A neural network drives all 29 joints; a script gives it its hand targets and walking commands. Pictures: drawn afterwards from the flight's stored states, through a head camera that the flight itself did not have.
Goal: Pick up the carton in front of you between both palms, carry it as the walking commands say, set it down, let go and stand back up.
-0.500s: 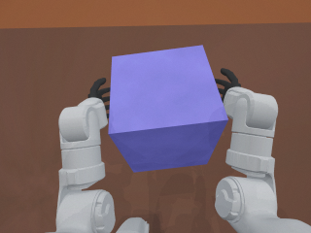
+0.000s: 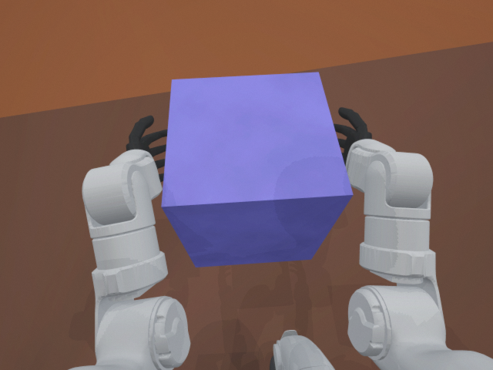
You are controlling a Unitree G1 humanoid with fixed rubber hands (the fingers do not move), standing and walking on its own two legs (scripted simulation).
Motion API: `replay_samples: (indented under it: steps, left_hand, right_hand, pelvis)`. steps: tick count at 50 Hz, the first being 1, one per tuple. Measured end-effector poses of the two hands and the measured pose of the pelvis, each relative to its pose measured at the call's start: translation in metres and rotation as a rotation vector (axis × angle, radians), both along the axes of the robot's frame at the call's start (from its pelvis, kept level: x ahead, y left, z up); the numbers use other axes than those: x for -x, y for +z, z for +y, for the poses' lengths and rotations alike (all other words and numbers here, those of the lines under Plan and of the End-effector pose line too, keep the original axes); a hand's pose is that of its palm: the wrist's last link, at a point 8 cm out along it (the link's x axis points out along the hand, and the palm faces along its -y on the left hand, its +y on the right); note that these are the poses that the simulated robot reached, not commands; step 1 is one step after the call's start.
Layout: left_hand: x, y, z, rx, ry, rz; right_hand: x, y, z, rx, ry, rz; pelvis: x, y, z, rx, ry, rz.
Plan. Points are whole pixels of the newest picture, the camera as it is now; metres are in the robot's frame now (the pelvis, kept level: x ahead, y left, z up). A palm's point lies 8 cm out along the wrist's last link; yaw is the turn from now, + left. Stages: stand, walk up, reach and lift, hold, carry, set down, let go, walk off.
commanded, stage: carry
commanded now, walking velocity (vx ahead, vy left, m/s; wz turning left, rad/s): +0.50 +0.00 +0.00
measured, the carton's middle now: (250, 180) +0.39 -0.04 +0.10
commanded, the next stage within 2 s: none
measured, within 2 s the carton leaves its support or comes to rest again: neither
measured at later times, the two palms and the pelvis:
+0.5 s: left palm (142, 33) +0.67 +0.12 +0.23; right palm (300, 16) +0.67 -0.18 +0.24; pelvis +0.30 -0.02 +0.05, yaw +1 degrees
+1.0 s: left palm out of the picture +0.91 +0.10 +0.26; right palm out of the picture +0.96 -0.20 +0.27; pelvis +0.57 -0.08 +0.11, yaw +0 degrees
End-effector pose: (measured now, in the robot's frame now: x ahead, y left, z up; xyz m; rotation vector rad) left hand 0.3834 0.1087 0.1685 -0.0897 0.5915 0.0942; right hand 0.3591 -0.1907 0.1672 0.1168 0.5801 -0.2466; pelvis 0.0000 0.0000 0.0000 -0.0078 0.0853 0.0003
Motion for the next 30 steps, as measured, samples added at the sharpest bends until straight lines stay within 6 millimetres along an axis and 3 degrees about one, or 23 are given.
replay_samples:
  steps: [3, 6, 11, 15, 22, 25, 30]
  left_hand:
    - [-0.036, 0.007, 0.007, -0.025, 0.056, -0.022]
    - [-0.059, 0.008, 0.023, -0.043, 0.131, 0.021]
    - [-0.092, 0.013, 0.043, -0.026, 0.204, 0.09]
    - [-0.136, 0.028, 0.046, -0.02, 0.213, 0.061]
    - [-0.241, 0.057, 0.028, -0.024, 0.124, -0.006]
    - [-0.287, 0.057, 0.008, -0.018, 0.045, 0.035]
    - [-0.343, 0.066, -0.022, -0.005, -0.004, 0.092]
  right_hand:
    - [-0.059, 0.008, 0.006, -0.011, 0.066, -0.022]
    - [-0.109, 0.012, 0.023, -0.003, 0.157, 0.021]
    - [-0.171, 0.024, 0.047, -0.034, 0.215, 0.087]
    - [-0.217, 0.042, 0.05, -0.052, 0.214, 0.055]
    - [-0.292, 0.071, 0.03, -0.009, 0.137, -0.018]
    - [-0.311, 0.068, 0.008, 0.015, 0.066, 0.025]
    - [-0.337, 0.061, -0.021, -0.003, -0.001, 0.084]
  pelvis:
    - [-0.048, -0.006, -0.017, 0.028, 0.013, -0.017]
    - [-0.083, 0.005, -0.033, 0.019, 0.018, -0.029]
    - [-0.133, 0.033, -0.047, -0.008, 0.028, -0.022]
    - [-0.174, 0.044, -0.048, -0.017, 0.03, -0.021]
    - [-0.265, 0.043, -0.032, -0.047, 0.006, -0.036]
    - [-0.3, 0.046, -0.022, -0.057, 0.006, -0.046]
    - [-0.351, 0.067, -0.017, -0.039, -0.006, -0.037]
